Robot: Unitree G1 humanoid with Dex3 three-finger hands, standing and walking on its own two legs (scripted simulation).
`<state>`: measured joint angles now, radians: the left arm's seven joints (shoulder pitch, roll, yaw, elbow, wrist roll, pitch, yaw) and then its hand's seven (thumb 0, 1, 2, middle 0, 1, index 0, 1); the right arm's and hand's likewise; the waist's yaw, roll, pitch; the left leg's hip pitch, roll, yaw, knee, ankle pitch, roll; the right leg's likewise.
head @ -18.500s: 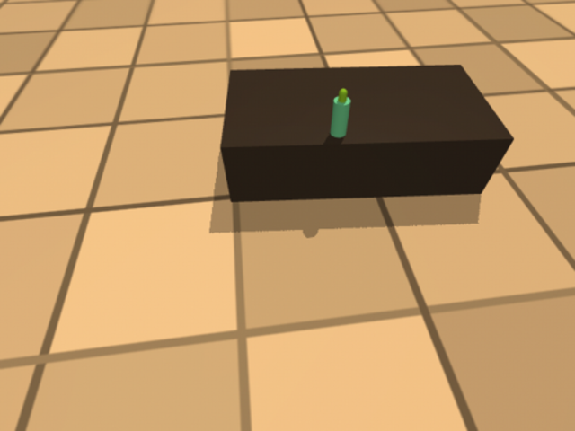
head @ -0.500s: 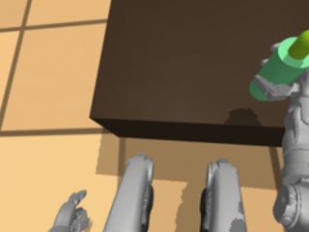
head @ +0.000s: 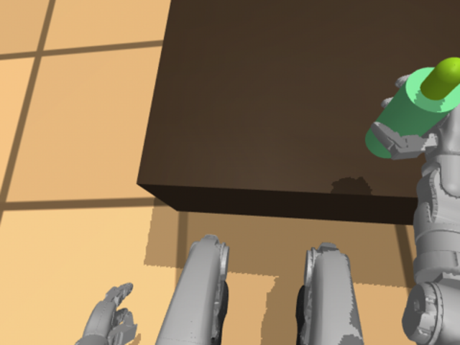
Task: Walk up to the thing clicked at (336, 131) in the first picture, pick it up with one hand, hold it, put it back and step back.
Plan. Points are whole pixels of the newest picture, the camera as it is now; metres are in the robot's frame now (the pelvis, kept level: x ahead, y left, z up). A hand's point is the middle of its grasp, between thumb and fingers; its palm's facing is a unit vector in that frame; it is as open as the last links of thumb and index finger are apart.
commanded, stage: lift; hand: right
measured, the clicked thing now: (413, 111) +0.47 -0.21 +0.03
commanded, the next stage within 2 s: hold in 1.66 s
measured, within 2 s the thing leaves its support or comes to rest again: neither
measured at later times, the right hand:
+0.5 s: hand (440, 115) +0.42 -0.20 +0.10, palm faces +0.15 +0.99 -0.03, open 9.2 cm
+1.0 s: hand out of the picture +0.40 -0.19 +0.20, palm faces +0.15 +0.99 -0.03, open 9.2 cm
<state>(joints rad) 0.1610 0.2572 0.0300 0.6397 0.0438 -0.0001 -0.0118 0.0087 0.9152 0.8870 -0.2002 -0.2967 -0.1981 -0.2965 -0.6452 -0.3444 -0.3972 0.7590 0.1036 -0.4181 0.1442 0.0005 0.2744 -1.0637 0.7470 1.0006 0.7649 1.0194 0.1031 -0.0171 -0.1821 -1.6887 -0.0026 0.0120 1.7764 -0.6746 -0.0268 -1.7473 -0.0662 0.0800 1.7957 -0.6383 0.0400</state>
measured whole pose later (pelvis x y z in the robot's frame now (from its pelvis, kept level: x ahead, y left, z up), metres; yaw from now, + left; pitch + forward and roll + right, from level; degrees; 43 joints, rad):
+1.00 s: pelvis +0.03 +0.00 +0.16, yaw -2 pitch +17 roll +2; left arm 0.22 0.23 0.03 0.66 0.01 -0.05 0.03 0.01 0.90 0.90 -0.20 -0.29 -0.19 -0.30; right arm -0.22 -0.21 -0.19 0.44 0.14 -0.36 0.03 0.00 0.28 -1.07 0.75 1.00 0.77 1.01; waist 0.05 -0.02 -0.11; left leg -0.91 0.01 0.02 1.14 -0.52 -0.03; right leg -0.97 -0.07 0.04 1.17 -0.50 0.03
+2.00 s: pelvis +0.05 -0.01 +0.21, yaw -2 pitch +8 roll +1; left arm 0.22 0.22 0.02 0.67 0.00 -0.04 0.04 0.01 0.91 0.89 -0.20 -0.30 -0.20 -0.31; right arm -0.11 -0.17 -0.12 0.41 0.15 -0.37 0.02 0.00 0.28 -1.07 0.75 1.00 0.77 1.01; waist 0.03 -0.01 -0.05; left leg -0.58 0.02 0.00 0.87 -0.43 -0.03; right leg -0.63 -0.06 0.01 0.90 -0.42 0.03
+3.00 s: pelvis +0.05 +0.00 +0.22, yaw -3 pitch +6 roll +1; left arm 0.21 0.22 0.01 0.69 0.00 -0.05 0.06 0.01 0.91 0.90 -0.21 -0.31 -0.20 -0.31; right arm -0.08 -0.17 -0.12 0.40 0.16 -0.37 0.04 0.00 0.28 -1.07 0.75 1.00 0.77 1.01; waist 0.02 -0.01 -0.04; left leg -0.51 0.02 0.01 0.81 -0.41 -0.02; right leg -0.55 -0.06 0.01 0.83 -0.38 0.03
